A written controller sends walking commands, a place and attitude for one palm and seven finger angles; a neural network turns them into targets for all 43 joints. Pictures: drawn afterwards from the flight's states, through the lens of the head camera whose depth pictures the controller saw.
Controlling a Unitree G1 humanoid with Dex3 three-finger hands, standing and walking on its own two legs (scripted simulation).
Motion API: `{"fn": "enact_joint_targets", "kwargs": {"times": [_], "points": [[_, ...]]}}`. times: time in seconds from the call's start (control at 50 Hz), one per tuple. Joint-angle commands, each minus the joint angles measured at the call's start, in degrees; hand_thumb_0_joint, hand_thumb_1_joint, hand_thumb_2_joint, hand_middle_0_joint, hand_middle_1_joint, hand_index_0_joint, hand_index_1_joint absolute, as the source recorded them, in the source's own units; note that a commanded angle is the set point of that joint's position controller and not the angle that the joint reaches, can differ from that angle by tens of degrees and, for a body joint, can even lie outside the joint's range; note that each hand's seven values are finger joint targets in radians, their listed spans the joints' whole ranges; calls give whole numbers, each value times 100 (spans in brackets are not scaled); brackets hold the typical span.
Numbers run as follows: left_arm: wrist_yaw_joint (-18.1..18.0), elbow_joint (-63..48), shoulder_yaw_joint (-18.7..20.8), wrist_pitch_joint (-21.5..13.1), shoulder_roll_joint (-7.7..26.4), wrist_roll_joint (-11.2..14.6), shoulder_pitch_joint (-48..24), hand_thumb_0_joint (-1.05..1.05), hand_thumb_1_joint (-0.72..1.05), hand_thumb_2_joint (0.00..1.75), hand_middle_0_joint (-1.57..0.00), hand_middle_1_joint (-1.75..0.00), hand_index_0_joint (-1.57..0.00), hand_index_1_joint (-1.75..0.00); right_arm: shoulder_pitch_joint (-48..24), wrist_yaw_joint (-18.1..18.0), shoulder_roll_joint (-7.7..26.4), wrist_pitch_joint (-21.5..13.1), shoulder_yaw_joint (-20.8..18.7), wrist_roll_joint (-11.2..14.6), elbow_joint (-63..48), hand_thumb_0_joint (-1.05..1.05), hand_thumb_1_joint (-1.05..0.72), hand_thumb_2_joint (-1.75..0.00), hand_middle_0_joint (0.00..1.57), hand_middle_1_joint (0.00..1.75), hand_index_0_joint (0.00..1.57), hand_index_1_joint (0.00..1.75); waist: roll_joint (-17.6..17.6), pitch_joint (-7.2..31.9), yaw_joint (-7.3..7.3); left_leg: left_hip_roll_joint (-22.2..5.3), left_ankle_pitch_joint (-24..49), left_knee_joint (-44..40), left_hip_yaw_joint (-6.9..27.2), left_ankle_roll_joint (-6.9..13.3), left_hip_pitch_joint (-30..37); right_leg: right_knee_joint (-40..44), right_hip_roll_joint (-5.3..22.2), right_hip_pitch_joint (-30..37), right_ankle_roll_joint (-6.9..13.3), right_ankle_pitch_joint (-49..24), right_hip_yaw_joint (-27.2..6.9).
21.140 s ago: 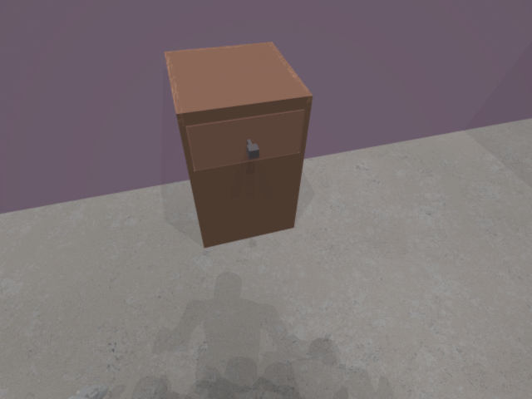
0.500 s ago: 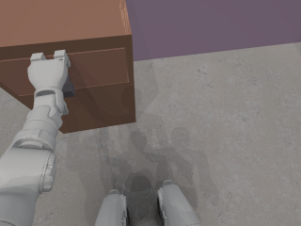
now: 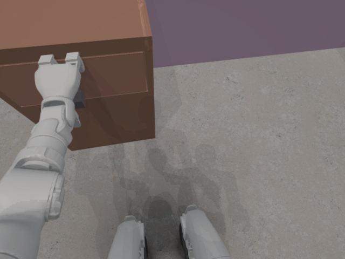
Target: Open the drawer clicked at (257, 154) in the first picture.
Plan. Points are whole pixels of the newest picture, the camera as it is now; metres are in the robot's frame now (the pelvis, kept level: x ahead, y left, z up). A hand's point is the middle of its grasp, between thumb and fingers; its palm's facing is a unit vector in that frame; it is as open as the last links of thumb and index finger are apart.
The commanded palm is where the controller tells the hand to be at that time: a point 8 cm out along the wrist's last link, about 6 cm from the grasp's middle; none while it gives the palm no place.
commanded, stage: move the hooked fingers above the handle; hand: left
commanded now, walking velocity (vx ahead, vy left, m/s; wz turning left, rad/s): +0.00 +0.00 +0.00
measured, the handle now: (76, 94) +0.56 +0.21 -0.09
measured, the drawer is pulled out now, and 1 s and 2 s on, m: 0.00 0.00 0.00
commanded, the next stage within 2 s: none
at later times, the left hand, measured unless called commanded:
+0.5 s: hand (72, 92) +0.52 +0.20 -0.02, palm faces +0.00 -0.04 -1.00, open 13.8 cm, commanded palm +0.50 +0.20 +0.03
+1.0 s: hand (76, 90) +0.52 +0.18 -0.02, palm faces +0.02 -0.04 -1.00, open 13.8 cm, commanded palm +0.49 +0.21 +0.03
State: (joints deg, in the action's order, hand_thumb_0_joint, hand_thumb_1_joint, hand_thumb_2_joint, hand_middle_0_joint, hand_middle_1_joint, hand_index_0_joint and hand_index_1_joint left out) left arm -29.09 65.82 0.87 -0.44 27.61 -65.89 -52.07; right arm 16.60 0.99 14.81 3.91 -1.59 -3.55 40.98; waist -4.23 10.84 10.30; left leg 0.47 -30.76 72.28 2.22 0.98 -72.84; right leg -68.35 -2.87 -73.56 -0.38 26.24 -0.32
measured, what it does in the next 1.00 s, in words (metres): stands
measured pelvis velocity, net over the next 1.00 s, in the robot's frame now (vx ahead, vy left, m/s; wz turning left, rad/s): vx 0.01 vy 0.00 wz -0.01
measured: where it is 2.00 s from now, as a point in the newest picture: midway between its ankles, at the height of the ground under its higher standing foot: outside the picture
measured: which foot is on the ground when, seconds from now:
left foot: down 0.00-1.00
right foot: down 0.00-1.00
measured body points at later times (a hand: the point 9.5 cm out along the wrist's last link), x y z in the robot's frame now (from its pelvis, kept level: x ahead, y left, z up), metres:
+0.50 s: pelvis +0.01 +0.00 +0.01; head +0.17 +0.01 +0.43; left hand +0.51 +0.20 +0.03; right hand +0.02 -0.27 -0.12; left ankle +0.01 +0.11 -0.62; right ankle +0.04 -0.12 -0.62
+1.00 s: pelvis +0.01 +0.00 +0.01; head +0.17 +0.00 +0.43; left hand +0.51 +0.18 +0.04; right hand +0.03 -0.28 -0.12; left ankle +0.01 +0.11 -0.62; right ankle +0.04 -0.12 -0.62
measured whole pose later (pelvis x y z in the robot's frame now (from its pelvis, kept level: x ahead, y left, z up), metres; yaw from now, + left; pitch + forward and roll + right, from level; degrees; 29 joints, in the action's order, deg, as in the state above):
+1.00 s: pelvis +0.01 +0.00 +0.01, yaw +0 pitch +30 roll -2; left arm -31.0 63.8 1.4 -2.4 25.1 -66.6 -48.3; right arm 16.4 0.9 15.0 5.1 -1.9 -4.2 41.0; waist -4.0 11.7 9.8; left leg 0.1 -31.6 70.7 1.7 0.8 -69.5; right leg -67.2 -3.2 -70.7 -0.1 27.1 -0.8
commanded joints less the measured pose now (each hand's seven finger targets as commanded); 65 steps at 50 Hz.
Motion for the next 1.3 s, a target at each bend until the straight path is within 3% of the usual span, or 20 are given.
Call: {"fn": "enact_joint_targets", "kwargs": {"times": [0.0,0.08,0.14,0.18,0.34,0.46,0.48,0.6,0.64,0.7,0.78,0.84,0.88,0.94,1.02,1.1,1.14,1.16,1.24,1.28], "points": [[-60,-992,409,354,1810,158,-2350,0,-50,30,-30,-120,-30,-120,1078,-98,1001,-25,-318,52,-204,0,-90,-90,20,30,20,30,-253,3366,2,45,2143,-880,-40,196,2194,849,17,2304,187,-1760,229],[194,-1180,153,175,1526,248,-2484,0,-50,30,-30,-120,-30,-120,1127,-155,963,-81,-332,66,-170,0,-90,-90,20,30,20,30,-265,3372,113,21,2090,-938,4,209,2419,953,12,2245,186,-1681,232],[381,-1082,-141,-38,1064,293,-2344,0,-50,30,-30,-120,-30,-120,1192,-185,912,-139,-364,65,-111,0,-90,-90,20,30,20,30,-127,3094,248,-2,2118,-950,60,206,2543,1022,-4,2024,194,-1631,249],[416,-1065,-255,-193,871,271,-2252,0,-50,30,-30,-120,-30,-120,1231,-187,898,-166,-377,43,-62,0,-90,-90,20,30,20,30,-282,2902,216,-12,2135,-938,64,185,2556,1006,-7,1810,216,-1531,277],[-95,-999,231,-262,1218,40,-2029,0,-50,30,-30,-120,-30,-120,1121,-74,908,-39,-356,-49,-65,0,-90,-90,20,30,20,30,-479,2685,-42,-28,2472,-853,97,91,2431,746,-27,1501,300,-1550,340],[-472,-1295,547,146,1615,18,-2046,0,-50,30,-30,-120,-30,-120,1041,-5,964,74,-370,-65,-170,0,-90,-90,20,30,20,30,-538,3525,-166,-14,2929,-828,29,78,2725,683,-9,2106,253,-2137,296],[-459,-1239,547,245,1623,48,-1953,0,-50,30,-30,-120,-30,-120,1000,-6,963,95,-362,-42,-177,0,-90,-90,20,30,20,30,-537,3480,-188,-7,2915,-866,-1,77,2722,728,-3,2183,247,-2170,295],[-37,-1242,91,362,1261,248,-2173,0,-50,30,-30,-120,-30,-120,1049,-105,951,31,-380,51,-127,0,-90,-90,20,30,20,30,-232,3337,54,7,2461,-1037,-35,160,2690,1037,14,2477,182,-2101,230],[169,-1418,-268,193,775,320,-2276,0,-50,30,-30,-120,-30,-120,1094,-141,891,-31,-426,53,-124,0,-90,-90,20,30,20,30,-274,3379,177,-22,2530,-1084,33,145,3049,1110,5,2305,189,-1998,260],[359,-1125,-569,-39,314,374,-2081,0,-50,30,-30,-120,-30,-120,1176,-175,861,-96,-440,47,-25,0,-90,-90,20,30,20,30,-122,2783,269,-36,2368,-1099,71,148,2962,1196,-4,1959,201,-1709,301],[250,-885,-208,-267,754,219,-2097,0,-50,30,-30,-120,-30,-120,1137,-169,880,-91,-369,11,17,0,-90,-90,20,30,20,30,-231,2333,152,-6,2069,-1029,27,159,2452,1074,-2,1687,264,-1445,277],[-57,-1013,380,-286,1420,78,-1968,0,-50,30,-30,-120,-30,-120,1027,-118,902,-25,-305,-64,-60,0,-90,-90,20,30,20,30,-449,2614,-159,34,2295,-938,-18,137,2255,828,2,1862,309,-1677,243],[-285,-1036,526,-172,1563,-4,-1733,0,-50,30,-30,-120,-30,-120,927,-83,885,29,-285,-78,-169,0,-90,-90,20,30,20,30,-530,2837,-282,51,2466,-865,-103,133,2149,716,7,2053,299,-1923,215],[-518,-1029,683,131,1712,-7,-1452,0,-50,30,-30,-120,-30,-120,789,-42,878,90,-274,-72,-283,0,-90,-90,20,30,20,30,-302,3090,-392,71,2590,-842,-171,136,2018,651,9,2492,265,-2264,189],[-521,-1299,676,444,1896,83,-1675,0,-50,30,-30,-120,-30,-120,783,-80,924,116,-315,23,-320,0,-90,-90,20,30,20,30,-59,3479,-302,75,2401,-964,-228,169,2102,861,44,3035,176,-2401,113],[-33,-1493,198,310,1462,352,-2188,0,-50,30,-30,-120,-30,-120,959,-181,934,-9,-393,97,-170,0,-90,-90,20,30,20,30,24,3583,68,48,2138,-1033,-161,216,2401,1113,55,3004,114,-2205,95],[219,-1665,-250,95,953,429,-2458,0,-50,30,-30,-120,-30,-120,1054,-240,908,-105,-437,107,-113,0,-90,-90,20,30,20,30,-28,3513,272,32,2107,-1077,-48,205,2771,1200,47,2627,130,-1981,144],[324,-1574,-520,-5,593,451,-2460,0,-50,30,-30,-120,-30,-120,1117,-263,883,-160,-467,103,-43,0,-90,-90,20,30,20,30,-70,3250,363,23,2055,-1078,-24,202,2877,1258,38,2351,134,-1809,188],[529,-1193,-736,-362,334,388,-2483,0,-50,30,-30,-120,-30,-120,1177,-292,860,-258,-428,68,86,0,-90,-90,20,30,20,30,-245,2447,401,11,1762,-1059,78,168,2746,1213,13,1559,218,-1190,275],[423,-973,-441,-456,649,245,-2447,0,-50,30,-30,-120,-30,-120,1191,-266,885,-237,-394,32,118,0,-90,-90,20,30,20,30,-390,2355,287,-1,1876,-984,136,137,2611,1044,1,1287,274,-1122,321]]}}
